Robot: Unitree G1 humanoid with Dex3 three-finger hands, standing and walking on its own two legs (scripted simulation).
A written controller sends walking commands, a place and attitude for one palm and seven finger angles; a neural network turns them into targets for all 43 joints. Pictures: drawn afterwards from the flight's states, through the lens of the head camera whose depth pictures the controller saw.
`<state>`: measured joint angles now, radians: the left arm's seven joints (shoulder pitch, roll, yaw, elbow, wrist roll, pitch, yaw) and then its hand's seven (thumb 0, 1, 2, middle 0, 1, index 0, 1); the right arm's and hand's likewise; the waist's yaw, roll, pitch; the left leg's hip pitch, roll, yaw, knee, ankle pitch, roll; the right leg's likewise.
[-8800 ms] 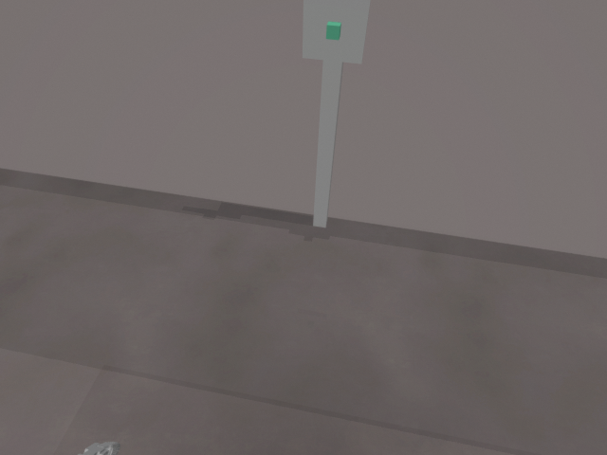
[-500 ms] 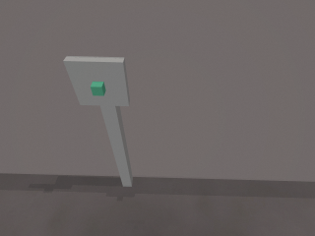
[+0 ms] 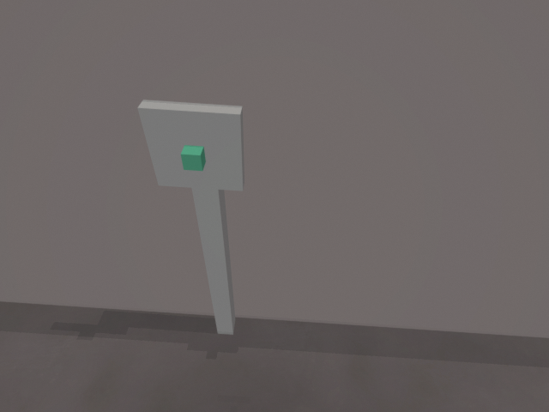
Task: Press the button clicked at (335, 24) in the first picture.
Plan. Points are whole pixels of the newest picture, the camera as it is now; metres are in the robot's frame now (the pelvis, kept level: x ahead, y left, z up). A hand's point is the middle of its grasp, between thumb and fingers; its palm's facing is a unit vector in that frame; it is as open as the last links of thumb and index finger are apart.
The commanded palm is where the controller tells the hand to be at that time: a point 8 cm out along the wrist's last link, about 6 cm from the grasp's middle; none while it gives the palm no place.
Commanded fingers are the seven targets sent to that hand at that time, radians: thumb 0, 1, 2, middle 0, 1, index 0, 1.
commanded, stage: look again from close up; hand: left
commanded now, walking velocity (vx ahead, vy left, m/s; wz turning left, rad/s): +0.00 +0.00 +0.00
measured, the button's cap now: (194, 157) +0.53 +0.19 +0.09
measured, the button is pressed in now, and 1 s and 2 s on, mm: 0 0 0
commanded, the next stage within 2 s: shuffle to correct the standing spot in 0.14 s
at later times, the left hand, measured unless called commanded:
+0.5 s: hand out of the picture -0.02 +0.16 -0.18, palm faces +0.04 -0.99 -0.14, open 7.4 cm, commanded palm none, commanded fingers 0.00 0.90 0.90 -0.20 -0.30 -0.20 -0.30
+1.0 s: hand out of the picture +0.04 +0.19 -0.18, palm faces +0.01 -0.98 -0.22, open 7.3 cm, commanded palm none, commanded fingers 0.00 0.90 0.90 -0.20 -0.30 -0.20 -0.30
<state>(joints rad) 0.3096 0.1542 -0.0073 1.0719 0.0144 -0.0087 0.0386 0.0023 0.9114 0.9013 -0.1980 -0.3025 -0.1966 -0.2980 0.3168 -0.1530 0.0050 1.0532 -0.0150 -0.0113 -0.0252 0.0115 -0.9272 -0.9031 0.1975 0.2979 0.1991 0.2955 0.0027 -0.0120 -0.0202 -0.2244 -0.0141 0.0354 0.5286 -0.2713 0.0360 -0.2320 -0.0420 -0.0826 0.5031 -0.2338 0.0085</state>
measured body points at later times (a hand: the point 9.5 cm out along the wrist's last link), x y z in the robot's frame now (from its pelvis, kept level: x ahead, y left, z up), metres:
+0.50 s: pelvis +0.02 +0.00 +0.00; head +0.01 +0.01 +0.45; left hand -0.02 +0.21 -0.17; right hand +0.01 -0.22 -0.16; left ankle +0.01 +0.09 -0.74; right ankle +0.02 -0.13 -0.74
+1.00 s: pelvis +0.01 +0.00 +0.00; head +0.02 +0.01 +0.45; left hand +0.04 +0.24 -0.16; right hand +0.05 -0.24 -0.15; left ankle +0.01 +0.09 -0.74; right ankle +0.02 -0.13 -0.74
